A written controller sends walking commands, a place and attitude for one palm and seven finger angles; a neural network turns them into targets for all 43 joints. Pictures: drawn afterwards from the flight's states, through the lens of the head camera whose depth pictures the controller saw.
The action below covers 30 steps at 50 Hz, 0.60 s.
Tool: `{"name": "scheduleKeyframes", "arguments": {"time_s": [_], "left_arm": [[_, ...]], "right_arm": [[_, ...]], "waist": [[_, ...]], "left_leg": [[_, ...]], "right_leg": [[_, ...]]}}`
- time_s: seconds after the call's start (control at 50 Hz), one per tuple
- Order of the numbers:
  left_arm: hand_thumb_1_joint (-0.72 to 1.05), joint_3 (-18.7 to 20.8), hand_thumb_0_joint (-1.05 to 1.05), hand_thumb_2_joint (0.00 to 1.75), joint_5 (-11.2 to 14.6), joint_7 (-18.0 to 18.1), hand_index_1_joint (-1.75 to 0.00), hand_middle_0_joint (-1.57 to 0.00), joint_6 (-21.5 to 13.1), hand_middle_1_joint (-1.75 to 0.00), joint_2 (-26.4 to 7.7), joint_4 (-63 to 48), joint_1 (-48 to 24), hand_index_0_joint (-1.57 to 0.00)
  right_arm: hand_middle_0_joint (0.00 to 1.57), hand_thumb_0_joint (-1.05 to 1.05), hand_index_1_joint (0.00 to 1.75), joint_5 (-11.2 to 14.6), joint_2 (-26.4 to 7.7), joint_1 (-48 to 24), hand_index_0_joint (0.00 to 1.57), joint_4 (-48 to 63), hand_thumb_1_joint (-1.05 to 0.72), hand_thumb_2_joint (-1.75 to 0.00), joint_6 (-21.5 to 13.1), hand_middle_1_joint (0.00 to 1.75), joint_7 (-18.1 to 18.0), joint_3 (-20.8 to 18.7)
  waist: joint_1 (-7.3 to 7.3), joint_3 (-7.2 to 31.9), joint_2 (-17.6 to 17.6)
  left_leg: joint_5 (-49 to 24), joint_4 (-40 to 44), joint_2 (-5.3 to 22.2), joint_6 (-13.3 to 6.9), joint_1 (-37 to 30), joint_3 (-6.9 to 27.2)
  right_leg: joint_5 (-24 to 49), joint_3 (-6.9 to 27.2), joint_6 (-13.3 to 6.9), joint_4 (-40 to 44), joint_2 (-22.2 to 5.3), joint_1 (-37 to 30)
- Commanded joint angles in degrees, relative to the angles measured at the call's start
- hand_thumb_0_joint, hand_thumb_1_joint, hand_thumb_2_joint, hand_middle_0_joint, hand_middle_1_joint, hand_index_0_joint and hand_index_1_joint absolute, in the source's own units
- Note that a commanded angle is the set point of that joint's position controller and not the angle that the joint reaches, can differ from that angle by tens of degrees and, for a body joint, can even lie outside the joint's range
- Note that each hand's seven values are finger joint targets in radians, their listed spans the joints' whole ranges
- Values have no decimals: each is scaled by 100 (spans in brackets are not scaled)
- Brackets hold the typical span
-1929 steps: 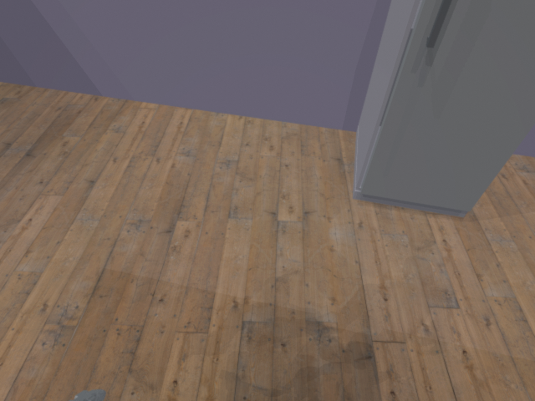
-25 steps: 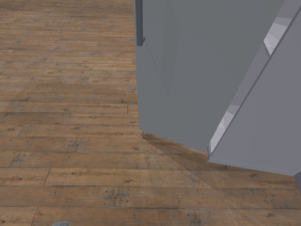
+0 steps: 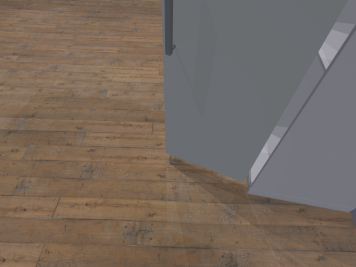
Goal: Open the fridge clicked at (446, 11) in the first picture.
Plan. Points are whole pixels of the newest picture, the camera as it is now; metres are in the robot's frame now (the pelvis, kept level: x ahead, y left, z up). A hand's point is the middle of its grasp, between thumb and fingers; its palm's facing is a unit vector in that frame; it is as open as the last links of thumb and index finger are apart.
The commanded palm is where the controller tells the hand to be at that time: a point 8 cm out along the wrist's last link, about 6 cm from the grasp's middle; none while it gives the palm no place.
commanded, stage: look to check the result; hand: left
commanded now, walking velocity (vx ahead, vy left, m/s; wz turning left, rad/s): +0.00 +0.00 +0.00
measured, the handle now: out of the picture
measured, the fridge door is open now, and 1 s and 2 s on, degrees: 77 77 77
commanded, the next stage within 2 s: stand and wait in 0.04 s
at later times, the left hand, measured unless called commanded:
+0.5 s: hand out of the picture +0.08 +0.24 -0.16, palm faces -0.06 -0.94 -0.34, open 7.4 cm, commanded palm none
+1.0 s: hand out of the picture +0.08 +0.24 -0.16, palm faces -0.06 -0.94 -0.33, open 7.4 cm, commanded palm none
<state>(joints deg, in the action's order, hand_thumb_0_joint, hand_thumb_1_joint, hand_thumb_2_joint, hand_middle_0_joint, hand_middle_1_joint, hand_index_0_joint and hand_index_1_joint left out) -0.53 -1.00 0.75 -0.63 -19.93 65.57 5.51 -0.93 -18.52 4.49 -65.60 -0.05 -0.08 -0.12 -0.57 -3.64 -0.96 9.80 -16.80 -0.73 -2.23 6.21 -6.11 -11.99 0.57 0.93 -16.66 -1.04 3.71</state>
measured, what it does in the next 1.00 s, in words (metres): stands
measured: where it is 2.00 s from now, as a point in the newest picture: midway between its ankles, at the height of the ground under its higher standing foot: outside the picture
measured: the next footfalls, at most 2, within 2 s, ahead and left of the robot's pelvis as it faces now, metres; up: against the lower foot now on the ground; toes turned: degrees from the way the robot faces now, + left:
none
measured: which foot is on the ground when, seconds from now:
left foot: down 0.00-1.00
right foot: down 0.00-1.00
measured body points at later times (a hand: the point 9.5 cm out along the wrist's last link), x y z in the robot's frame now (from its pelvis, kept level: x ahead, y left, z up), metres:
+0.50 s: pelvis +0.00 +0.00 +0.00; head +0.02 +0.00 +0.45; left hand +0.09 +0.29 -0.14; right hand +0.06 -0.30 -0.13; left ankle -0.01 +0.09 -0.75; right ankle -0.03 -0.13 -0.75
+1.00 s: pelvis +0.00 +0.00 +0.00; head +0.02 +0.00 +0.45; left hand +0.08 +0.29 -0.14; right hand +0.06 -0.30 -0.13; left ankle -0.01 +0.09 -0.75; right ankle -0.03 -0.13 -0.75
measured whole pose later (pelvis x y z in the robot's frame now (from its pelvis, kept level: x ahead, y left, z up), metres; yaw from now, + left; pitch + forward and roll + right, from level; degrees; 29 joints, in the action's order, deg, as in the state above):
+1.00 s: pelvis +0.00 +0.00 +0.00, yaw +0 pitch -1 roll +0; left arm -0.6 -0.9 0.7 -0.7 -19.5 65.5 5.7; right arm -0.9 -18.3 5.6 -66.1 -0.1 -0.2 -0.2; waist -1.0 -3.4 -1.0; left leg 9.3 -15.8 -0.2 -1.8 5.4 -6.3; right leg -11.3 0.8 0.5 -15.5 -0.5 3.0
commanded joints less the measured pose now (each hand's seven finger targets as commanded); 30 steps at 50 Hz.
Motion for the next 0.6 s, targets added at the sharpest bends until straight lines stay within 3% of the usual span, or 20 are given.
{"name": "scheduleKeyframes", "arguments": {"time_s": [0.0, 0.4, 0.58], "left_arm": [[90, 200, 0, 90, -5, 47, -30, -20, -148, -30, -1162, -340, -124, -20], [90, 207, 0, 90, 6, 60, -30, -20, -172, -30, -1142, -386, -117, -20], [90, 187, 0, 90, 11, 40, -30, -20, -146, -30, -1130, -356, -160, -20]], "right_arm": [[20, 0, 30, 31, -1215, -108, 20, 302, -90, -90, -120, 30, -68, -220], [20, 0, 30, 33, -1170, 16, 20, 286, -90, -90, -136, 30, -80, -224], [20, 0, 30, 23, -1179, -15, 20, 243, -90, -90, -118, 30, -74, -221]], "waist": [[-25, 652, 94], [-27, 656, 79], [-33, 427, 98]], "left_leg": [[-1261, 164, 922, 60, -557, 774], [-1456, 172, 922, 81, -582, 749], [-983, 290, 914, 86, -452, 775]], "right_leg": [[1271, 490, -284, 206, -661, 203], [1567, 494, -301, 215, -681, 85], [1089, 530, -296, 327, -654, 241]]}}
